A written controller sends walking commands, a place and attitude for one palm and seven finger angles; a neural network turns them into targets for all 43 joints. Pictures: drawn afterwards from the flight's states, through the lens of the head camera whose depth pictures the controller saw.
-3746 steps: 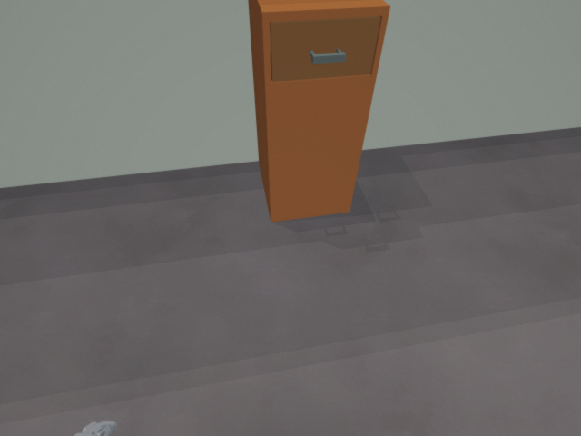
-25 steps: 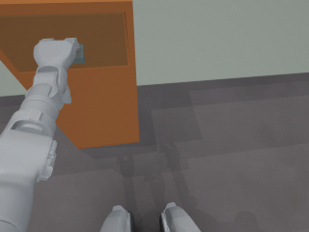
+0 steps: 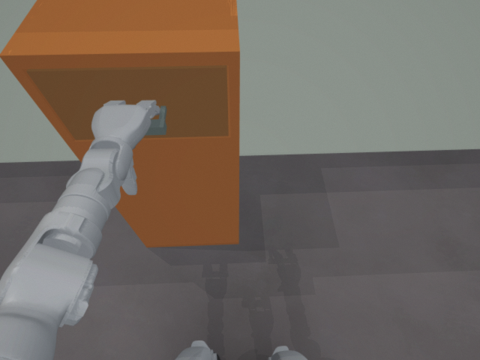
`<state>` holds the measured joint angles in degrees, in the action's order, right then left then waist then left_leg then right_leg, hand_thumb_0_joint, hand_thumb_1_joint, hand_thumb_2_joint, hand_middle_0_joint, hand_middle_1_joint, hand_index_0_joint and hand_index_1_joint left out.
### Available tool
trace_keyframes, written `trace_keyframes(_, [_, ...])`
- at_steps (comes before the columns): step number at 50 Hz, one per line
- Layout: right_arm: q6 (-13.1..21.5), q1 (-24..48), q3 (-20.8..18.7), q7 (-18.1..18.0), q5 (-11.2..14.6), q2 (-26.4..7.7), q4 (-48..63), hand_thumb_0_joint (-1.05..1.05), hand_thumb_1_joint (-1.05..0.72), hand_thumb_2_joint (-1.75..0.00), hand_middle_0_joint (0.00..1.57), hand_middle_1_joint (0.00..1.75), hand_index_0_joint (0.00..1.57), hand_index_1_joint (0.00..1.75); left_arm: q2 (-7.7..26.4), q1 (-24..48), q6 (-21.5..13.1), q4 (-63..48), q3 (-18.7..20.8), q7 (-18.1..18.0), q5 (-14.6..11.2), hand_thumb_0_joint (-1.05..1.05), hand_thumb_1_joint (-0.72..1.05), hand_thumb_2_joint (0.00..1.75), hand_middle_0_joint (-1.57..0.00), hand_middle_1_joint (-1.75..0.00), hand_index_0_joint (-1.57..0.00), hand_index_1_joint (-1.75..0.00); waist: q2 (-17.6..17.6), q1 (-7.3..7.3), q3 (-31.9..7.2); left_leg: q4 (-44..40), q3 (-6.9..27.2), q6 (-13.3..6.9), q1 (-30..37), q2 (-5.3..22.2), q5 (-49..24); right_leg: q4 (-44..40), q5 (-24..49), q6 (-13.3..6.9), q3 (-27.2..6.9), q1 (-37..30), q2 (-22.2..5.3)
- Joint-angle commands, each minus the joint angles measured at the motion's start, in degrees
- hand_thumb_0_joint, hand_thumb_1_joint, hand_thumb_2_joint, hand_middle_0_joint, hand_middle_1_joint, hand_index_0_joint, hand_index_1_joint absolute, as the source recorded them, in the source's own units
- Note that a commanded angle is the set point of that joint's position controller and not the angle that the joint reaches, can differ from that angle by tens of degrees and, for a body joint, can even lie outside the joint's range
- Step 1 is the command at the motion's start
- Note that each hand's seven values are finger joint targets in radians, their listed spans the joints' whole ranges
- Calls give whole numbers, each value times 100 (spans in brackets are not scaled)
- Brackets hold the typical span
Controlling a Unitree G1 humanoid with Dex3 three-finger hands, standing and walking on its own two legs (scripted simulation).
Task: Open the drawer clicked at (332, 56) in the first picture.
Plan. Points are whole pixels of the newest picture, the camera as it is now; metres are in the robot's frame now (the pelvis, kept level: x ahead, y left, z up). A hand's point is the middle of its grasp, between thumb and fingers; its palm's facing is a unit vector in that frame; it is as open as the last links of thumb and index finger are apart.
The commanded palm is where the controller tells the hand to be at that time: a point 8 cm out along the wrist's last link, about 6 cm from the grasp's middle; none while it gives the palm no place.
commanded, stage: open the thumb to release the handle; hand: left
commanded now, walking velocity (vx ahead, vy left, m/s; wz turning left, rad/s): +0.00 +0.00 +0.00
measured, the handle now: (139, 119) +0.55 +0.18 +0.05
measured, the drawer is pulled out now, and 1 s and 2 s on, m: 0.00 0.00 0.00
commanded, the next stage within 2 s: lift the hand off the handle in 0.88 s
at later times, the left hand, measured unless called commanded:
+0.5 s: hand (135, 147) +0.48 +0.18 +0.04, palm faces +0.01 -0.02 -1.00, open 14.7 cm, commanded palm +0.49 +0.18 +0.08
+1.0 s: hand (136, 151) +0.48 +0.18 +0.04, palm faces -0.01 +0.00 -1.00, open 15.1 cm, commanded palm +0.50 +0.18 +0.08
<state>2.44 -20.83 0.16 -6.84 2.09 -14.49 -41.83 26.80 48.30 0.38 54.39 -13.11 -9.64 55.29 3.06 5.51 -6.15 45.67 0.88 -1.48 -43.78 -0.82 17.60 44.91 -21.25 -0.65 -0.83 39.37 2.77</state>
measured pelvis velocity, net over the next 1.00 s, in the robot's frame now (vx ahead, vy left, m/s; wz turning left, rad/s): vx -0.03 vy -0.01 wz -0.01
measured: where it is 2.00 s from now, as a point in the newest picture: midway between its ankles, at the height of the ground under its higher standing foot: outside the picture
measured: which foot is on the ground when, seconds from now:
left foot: down 0.00-1.00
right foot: down 0.00-1.00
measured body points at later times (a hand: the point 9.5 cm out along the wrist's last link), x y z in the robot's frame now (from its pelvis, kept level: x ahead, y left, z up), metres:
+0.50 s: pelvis +0.01 -0.02 +0.00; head +0.09 -0.02 +0.44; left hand +0.48 +0.18 +0.10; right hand +0.08 -0.29 -0.13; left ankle +0.04 +0.10 -0.70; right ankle +0.00 -0.12 -0.70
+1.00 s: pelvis -0.03 -0.01 -0.02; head +0.06 -0.01 +0.42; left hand +0.47 +0.18 +0.09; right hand -0.04 -0.28 -0.14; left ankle +0.04 +0.10 -0.70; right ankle +0.00 -0.12 -0.70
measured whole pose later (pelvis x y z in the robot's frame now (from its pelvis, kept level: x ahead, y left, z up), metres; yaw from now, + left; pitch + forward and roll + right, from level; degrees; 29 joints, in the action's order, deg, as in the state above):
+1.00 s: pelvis -0.03 -0.01 -0.02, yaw +0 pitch +18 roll -2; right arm -0.7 -22.7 -0.7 -4.3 1.1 -14.6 -42.1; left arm 26.6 54.5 0.5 66.4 -7.2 -18.4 61.5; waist 2.8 8.7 -7.7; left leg 51.2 1.2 -1.3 -52.0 -0.2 17.2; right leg 51.0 -21.0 -1.0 -0.3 47.9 3.5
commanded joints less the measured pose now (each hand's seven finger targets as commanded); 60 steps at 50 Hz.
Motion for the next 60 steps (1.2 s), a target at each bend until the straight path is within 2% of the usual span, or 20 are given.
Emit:
trace_keyframes(1, [189,-632,-344,-22,25,-916,297,0,-90,-90,20,30,20,30,1401,4715,-274,-2681,763,-801,-176,0,-50,30,-15,-30,-15,-30,430,382,-2872,-485,45,-70,3031,97,-1347,-771,1273,-41,181,-357,107])
trace_keyframes(4, [268,-591,-364,-3,0,-909,299,0,-90,-90,20,30,20,30,1591,4719,-352,-3176,933,-811,-233,0,-50,30,-15,-30,-15,-30,373,293,-3263,-469,-2,-64,3344,77,-1856,-780,1722,-43,172,-756,101])
trace_keyframes(7, [241,-616,-398,64,-6,-854,206,0,-90,-90,20,30,20,30,1149,4156,-347,-2559,743,-809,-148,0,-50,30,-15,-30,-15,-30,143,357,-2718,-418,-26,-76,3012,16,-1817,-802,1787,-30,171,-633,109])
trace_keyframes(9, [153,-590,-431,98,-19,-885,189,0,-90,-90,20,30,20,30,1410,3914,-375,-2304,995,-873,-64,0,-50,30,-15,-30,-15,-30,66,342,-2582,-362,-68,-92,2773,-29,-1811,-813,1939,-54,106,-762,87])
trace_keyframes(12, [51,-552,-482,192,-61,-823,180,0,-90,-90,20,30,20,30,897,3677,-353,-1966,711,-977,68,0,-50,30,-15,-30,-15,-30,-21,399,-2439,-289,-103,-100,2569,-72,-1701,-767,1926,-43,99,-608,81])
trace_keyframes(14, [-49,-538,-494,234,-72,-855,159,0,-90,-90,20,30,20,30,1209,3482,-295,-1567,999,-1051,165,0,-50,30,-15,-30,-15,-30,-199,377,-2303,-230,-121,-114,2247,-92,-1622,-747,1973,-51,60,-676,70])
trace_keyframes(16, [-131,-491,-513,289,-79,-824,161,0,-90,-90,20,30,20,30,963,3372,-217,-1322,826,-1119,256,0,-50,30,-15,-30,-15,-30,-112,412,-2225,-171,-159,-113,2072,-110,-1436,-726,1893,-35,20,-520,52])
trace_keyframes(19, [-260,-480,-522,351,-100,-851,178,0,-90,-90,20,30,20,30,1118,3223,-82,-790,985,-1194,391,0,-50,30,-15,-30,-15,-30,-336,411,-2133,-96,-151,-115,1671,-122,-1236,-673,1743,-28,1,-473,45])
trace_keyframes(24, [-423,-454,-532,450,-136,-826,233,0,-90,-90,20,30,20,30,927,3056,160,-9,862,-1307,656,0,-50,30,-15,-30,-15,-30,-258,468,-1903,32,-149,-114,1170,-135,-795,-594,1253,-31,1,-53,49])
trace_keyframes(26, [-470,-416,-540,457,-145,-834,308,0,-90,-90,20,30,20,30,990,3319,231,-206,822,-1356,734,0,-50,30,-15,-30,-15,-30,-65,467,-2092,41,-158,-122,1226,-120,-636,-583,1033,-25,-37,20,49])
trace_keyframes(28, [-483,-417,-519,435,-137,-813,340,0,-90,-90,20,30,20,30,1049,3424,333,-116,814,-1359,745,0,-50,30,-15,-30,-15,-30,-99,480,-2127,6,-156,-138,1157,-110,-368,-626,749,-10,-35,-20,53])
trace_keyframes(31, [-479,-407,-456,371,-114,-842,383,0,-90,-90,20,30,20,30,1459,3527,402,-15,1025,-1297,720,0,-50,30,-15,-30,-15,-30,-110,451,-2142,-31,-159,-159,916,-103,-19,-667,414,17,-86,-115,39])
trace_keyframes(33, [-448,-400,-404,322,-87,-838,422,0,-90,-90,20,30,20,30,1457,3534,417,107,953,-1231,674,0,-50,30,-15,-30,-15,-30,-180,479,-1895,-99,-157,-168,773,-92,280,-737,97,40,-91,-52,34])
trace_keyframes(36, [-394,-422,-378,267,-78,-865,442,0,-90,-90,20,30,20,30,1559,3626,348,119,963,-1150,672,0,-50,30,-15,-30,-15,-30,-69,490,-1916,-140,-135,-164,737,-65,539,-711,-185,31,-87,83,32])
trace_keyframes(48, [-133,-622,-362,190,-94,-941,414,0,-90,-90,20,30,20,30,1658,3858,172,131,990,-1170,639,0,-50,30,-15,-30,-15,-30,-97,532,-1933,-203,-13,-161,566,-24,1122,-560,-717,1,-13,483,60])
trace_keyframes(50, [-101,-622,-369,190,-98,-948,403,0,-90,-90,20,30,20,30,1353,4002,180,26,745,-1173,600,0,-50,30,-15,-30,-15,-30,-77,633,-2034,-209,8,-168,701,-4,1185,-536,-737,13,9,626,62])
trace_keyframes(51, [-100,-629,-370,184,-88,-963,353,0,-90,-90,20,30,20,30,1609,3941,217,150,977,-1199,599,0,-50,30,-15,-30,-15,-30,-69,585,-1941,-231,28,-158,687,20,1252,-523,-749,-5,30,682,66])
trace_keyframes(54, [-100,-615,-321,152,-92,-991,351,0,-90,-90,20,30,20,30,1748,4041,264,188,1024,-1181,531,0,-50,30,-15,-30,-15,-30,-199,613,-2035,-241,44,-167,639,22,1273,-512,-742,5,26,580,60])
trace_keyframes(57, [-93,-611,-298,123,-75,-986,376,0,-90,-90,20,30,20,30,1621,4095,289,147,871,-1159,542,0,-50,30,-15,-30,-15,-30,34,616,-2003,-297,95,-130,784,43,1345,-440,-733,-4,81,778,57])
trace_keyframes(60, [-76,-586,-286,113,-78,-980,380,0,-90,-90,20,30,20,30,1518,4134,280,117,830,-1139,478,0,-50,30,-15,-30,-15,-30,-5,636,-2034,-318,128,-131,892,69,1365,-431,-676,4,98,828,52])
